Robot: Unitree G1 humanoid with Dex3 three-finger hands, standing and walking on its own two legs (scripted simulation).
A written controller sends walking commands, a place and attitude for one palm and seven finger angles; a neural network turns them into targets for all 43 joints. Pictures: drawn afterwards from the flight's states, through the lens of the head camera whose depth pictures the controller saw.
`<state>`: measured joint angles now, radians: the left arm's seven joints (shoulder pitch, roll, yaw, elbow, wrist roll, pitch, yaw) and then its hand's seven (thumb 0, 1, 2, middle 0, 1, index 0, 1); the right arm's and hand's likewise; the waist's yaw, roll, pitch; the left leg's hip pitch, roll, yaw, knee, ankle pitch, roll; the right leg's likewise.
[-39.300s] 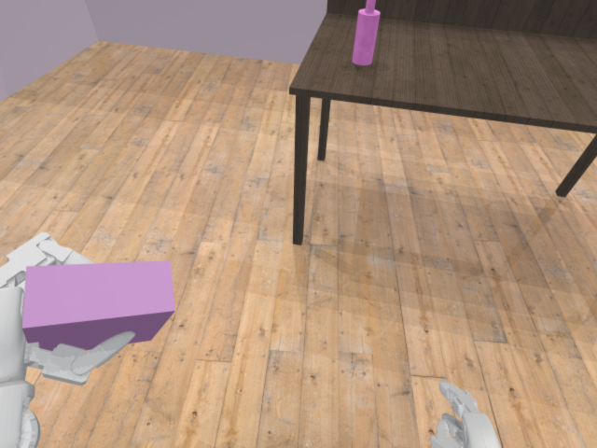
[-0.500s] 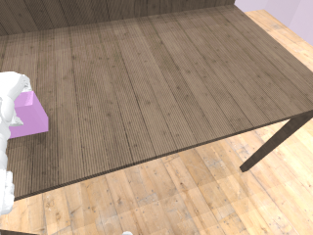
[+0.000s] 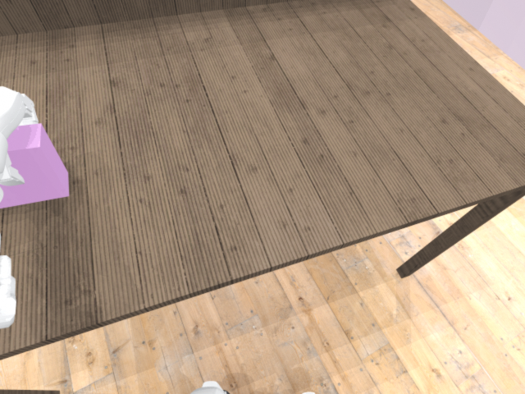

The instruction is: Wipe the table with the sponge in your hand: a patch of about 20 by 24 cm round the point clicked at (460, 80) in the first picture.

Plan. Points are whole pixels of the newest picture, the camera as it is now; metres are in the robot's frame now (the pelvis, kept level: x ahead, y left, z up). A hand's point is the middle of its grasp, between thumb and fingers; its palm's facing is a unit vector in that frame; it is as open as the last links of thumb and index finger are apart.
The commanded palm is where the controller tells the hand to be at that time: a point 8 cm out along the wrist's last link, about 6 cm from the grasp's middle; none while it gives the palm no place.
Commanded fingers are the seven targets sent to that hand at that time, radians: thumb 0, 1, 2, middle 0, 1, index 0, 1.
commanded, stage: wipe forward along the first lane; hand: left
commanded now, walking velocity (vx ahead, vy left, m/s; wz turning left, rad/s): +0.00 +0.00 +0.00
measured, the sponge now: (13, 177) +0.43 +0.39 +0.03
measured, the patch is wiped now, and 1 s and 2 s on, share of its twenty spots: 0.10 0.15 0.35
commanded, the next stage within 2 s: slide across to the middle lane in 0.18 s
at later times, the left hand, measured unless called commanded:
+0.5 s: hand (16, 132) +0.47 +0.37 +0.09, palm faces -0.15 +0.05 -0.99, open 9.3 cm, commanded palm +0.48 +0.34 +0.14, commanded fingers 0.00 0.10 1.30 -1.20 -1.60 -1.20 -1.60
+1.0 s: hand (58, 121) +0.49 +0.32 +0.09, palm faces -0.16 +0.03 -0.99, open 9.3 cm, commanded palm +0.50 +0.30 +0.15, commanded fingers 0.00 0.10 1.30 -1.20 -1.60 -1.20 -1.60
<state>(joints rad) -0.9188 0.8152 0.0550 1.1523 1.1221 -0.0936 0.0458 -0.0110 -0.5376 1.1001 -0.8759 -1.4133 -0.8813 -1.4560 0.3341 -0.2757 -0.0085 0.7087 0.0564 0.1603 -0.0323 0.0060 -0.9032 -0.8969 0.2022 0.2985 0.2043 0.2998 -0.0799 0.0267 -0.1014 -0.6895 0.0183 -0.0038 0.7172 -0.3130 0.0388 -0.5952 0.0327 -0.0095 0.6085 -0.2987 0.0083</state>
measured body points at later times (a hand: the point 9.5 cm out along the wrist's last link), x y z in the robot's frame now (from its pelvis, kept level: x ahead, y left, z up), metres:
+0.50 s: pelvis +0.01 +0.00 +0.00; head +0.11 +0.02 +0.44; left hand +0.47 +0.36 +0.15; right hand +0.01 -0.28 -0.12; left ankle +0.01 +0.09 -0.72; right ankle -0.01 -0.14 -0.72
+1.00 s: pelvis +0.02 -0.01 +0.01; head +0.11 +0.00 +0.45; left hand +0.50 +0.31 +0.15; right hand +0.02 -0.29 -0.11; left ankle +0.01 +0.09 -0.72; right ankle -0.01 -0.14 -0.72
